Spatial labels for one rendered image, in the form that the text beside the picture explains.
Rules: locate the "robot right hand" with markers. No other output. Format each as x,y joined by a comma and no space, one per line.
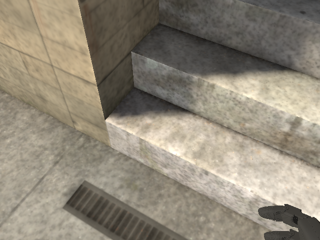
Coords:
308,227

